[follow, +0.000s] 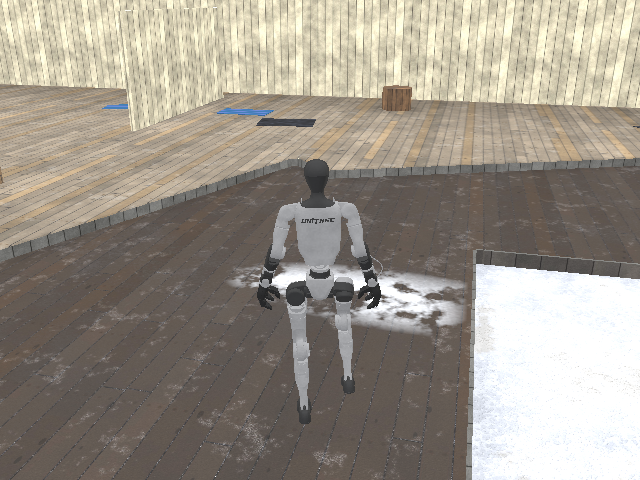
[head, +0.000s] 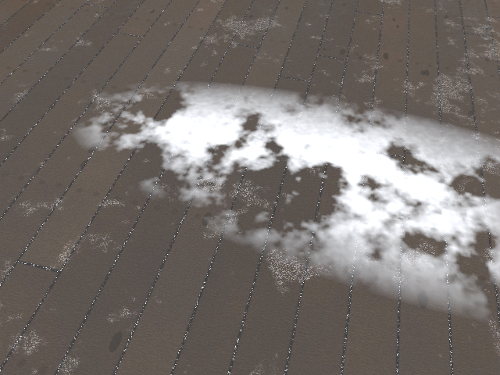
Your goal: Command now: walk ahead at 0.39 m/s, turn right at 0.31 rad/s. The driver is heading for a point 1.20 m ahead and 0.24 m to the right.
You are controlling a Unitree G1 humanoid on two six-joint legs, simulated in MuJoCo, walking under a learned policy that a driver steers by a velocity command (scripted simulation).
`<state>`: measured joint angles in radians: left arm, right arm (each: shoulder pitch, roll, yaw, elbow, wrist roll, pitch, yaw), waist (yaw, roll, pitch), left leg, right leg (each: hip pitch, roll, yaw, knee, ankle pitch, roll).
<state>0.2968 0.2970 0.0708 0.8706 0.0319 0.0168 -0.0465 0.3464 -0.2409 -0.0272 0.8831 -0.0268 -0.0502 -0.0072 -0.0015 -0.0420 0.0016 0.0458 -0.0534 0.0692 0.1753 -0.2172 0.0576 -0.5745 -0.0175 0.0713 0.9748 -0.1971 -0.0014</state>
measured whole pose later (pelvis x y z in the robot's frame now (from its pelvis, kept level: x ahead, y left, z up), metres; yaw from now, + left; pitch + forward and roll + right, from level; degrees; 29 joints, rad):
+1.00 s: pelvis +0.55 -0.15 -0.01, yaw -20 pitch +0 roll +0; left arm 0.25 0.27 0.03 0.81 0.05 -0.06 -0.01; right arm 0.30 -0.27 -0.05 0.86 -0.01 -0.06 0.02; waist 0.00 -0.03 0.05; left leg -0.25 -0.11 0.00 0.40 -0.13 0.10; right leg -0.44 0.00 0.03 1.12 -0.31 -0.04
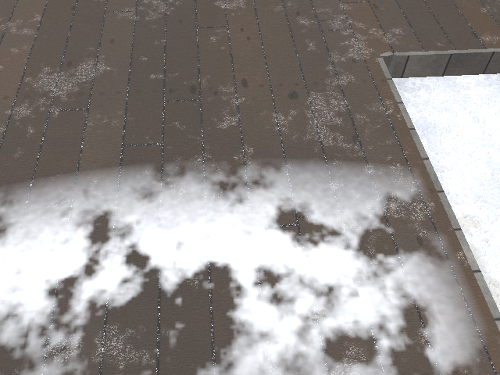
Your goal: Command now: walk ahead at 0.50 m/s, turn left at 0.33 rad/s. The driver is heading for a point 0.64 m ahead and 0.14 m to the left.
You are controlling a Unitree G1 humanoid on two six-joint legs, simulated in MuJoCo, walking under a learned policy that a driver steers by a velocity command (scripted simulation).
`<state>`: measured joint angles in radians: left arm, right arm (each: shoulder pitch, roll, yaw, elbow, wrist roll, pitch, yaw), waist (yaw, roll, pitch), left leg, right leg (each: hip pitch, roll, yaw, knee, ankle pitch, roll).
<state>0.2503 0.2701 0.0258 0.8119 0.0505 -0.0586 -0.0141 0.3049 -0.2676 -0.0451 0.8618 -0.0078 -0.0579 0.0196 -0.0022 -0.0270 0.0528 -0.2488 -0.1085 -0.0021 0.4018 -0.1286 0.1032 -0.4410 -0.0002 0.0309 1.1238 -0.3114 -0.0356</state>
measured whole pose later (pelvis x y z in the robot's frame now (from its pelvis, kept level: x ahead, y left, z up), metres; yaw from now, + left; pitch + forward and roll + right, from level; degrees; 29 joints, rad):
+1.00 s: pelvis +0.47 +0.10 -0.01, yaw +33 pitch +0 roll -1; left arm 0.29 0.25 0.03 0.82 0.01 -0.03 0.01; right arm 0.14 -0.26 -0.05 0.75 -0.01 -0.02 0.01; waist 0.04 -0.01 0.09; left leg -0.33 -0.09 0.06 0.51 -0.13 0.13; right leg -0.40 -0.09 -0.04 1.22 -0.40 0.01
